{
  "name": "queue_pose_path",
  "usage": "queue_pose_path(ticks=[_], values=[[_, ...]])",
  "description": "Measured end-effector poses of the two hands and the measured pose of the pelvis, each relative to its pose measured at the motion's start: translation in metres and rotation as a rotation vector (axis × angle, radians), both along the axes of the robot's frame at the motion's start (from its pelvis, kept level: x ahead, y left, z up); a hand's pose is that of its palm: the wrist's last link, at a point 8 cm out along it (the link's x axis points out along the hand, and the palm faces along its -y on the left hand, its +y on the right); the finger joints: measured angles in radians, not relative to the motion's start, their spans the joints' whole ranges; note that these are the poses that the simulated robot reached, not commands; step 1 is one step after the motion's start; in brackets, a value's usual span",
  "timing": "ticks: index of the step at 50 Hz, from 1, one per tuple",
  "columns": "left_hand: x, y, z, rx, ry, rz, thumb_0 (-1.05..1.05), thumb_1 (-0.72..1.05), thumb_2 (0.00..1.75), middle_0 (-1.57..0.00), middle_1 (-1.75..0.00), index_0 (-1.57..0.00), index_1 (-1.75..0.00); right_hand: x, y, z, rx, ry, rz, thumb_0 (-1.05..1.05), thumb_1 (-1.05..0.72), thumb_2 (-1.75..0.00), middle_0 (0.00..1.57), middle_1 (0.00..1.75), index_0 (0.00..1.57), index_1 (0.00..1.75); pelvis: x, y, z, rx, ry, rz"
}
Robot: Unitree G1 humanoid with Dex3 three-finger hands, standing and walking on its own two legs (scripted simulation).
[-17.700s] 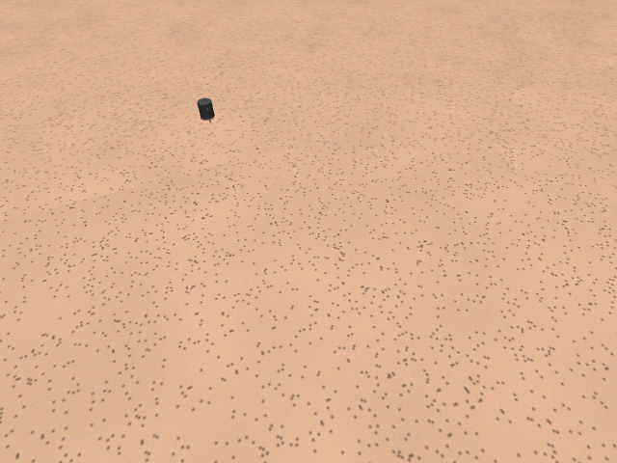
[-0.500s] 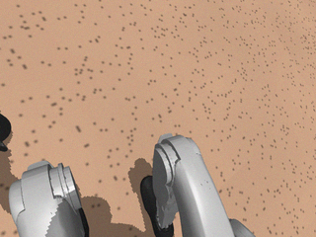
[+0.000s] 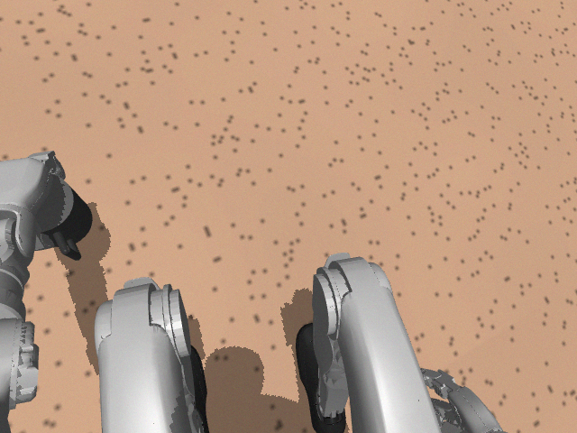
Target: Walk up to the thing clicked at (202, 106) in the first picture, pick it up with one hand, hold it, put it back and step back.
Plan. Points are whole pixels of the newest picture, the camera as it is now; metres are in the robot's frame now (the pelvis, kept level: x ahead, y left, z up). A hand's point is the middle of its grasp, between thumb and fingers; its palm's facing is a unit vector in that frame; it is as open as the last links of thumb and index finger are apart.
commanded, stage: settle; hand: left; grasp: from above
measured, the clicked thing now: (56, 221) +0.42 +0.32 -0.21
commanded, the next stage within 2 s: lift in 0.14 s
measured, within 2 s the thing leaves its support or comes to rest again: neither
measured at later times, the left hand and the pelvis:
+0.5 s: hand (4, 208) +0.41 +0.33 -0.10, palm faces -0.46 -0.08 -0.89, open 11.4 cm; pelvis -0.01 +0.00 +0.04, yaw +2 degrees
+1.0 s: hand out of the picture +0.35 +0.31 +0.07, palm faces -0.43 -0.11 -0.90, open 11.5 cm; pelvis +0.00 +0.01 +0.17, yaw +5 degrees
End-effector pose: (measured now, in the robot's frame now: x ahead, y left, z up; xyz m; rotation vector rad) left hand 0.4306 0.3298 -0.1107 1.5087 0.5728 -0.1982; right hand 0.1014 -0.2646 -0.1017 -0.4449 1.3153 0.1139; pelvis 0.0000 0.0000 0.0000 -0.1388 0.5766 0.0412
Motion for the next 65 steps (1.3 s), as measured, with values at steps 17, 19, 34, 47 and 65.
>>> queue_pose_path(ticks=[17,19,34,47,65], values=[[-0.001,-0.004,0.032,-0.020,-0.039,-0.073,0.01,-0.23,0.74,-0.66,-0.83,-0.53,-0.79,-0.035,-0.003,0.022,-0.072,0.060,-0.115,0.00,-0.92,-0.91,0.20,0.30,0.20,0.30,-0.006,0.003,0.015,0.000,0.004,0.017],[-0.002,-0.003,0.038,-0.017,-0.044,-0.059,0.01,-0.24,0.75,-0.67,-0.82,-0.54,-0.79,-0.036,-0.002,0.025,-0.068,0.051,-0.128,0.00,-0.92,-0.91,0.20,0.30,0.20,0.30,-0.006,0.003,0.018,0.002,0.008,0.020],[-0.036,-0.003,0.116,-0.038,0.009,-0.040,-0.01,-0.26,0.77,-0.68,-0.81,-0.55,-0.78,-0.011,0.007,0.068,-0.031,-0.043,-0.166,0.00,-0.93,-0.91,0.20,0.30,0.20,0.30,-0.007,0.005,0.073,0.021,0.018,0.036],[-0.071,-0.012,0.208,-0.051,-0.046,-0.033,-0.02,-0.25,0.80,-0.65,-0.84,-0.52,-0.81,0.030,0.012,0.141,-0.029,-0.183,-0.172,0.00,-0.92,-0.91,0.20,0.30,0.20,0.30,-0.005,0.005,0.145,0.041,-0.032,0.059],[-0.104,-0.028,0.359,-0.064,-0.014,0.006,-0.02,-0.24,0.81,-0.61,-0.87,-0.48,-0.84,0.049,0.028,0.278,-0.002,-0.292,-0.230,0.00,-0.91,-0.91,0.20,0.30,0.21,0.30,0.019,0.010,0.282,0.089,-0.201,0.081]])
